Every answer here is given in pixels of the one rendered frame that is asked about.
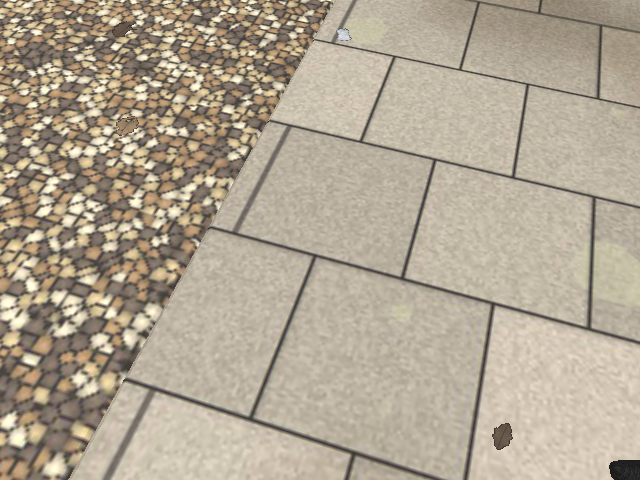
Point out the robot right hand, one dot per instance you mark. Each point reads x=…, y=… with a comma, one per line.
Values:
x=625, y=470

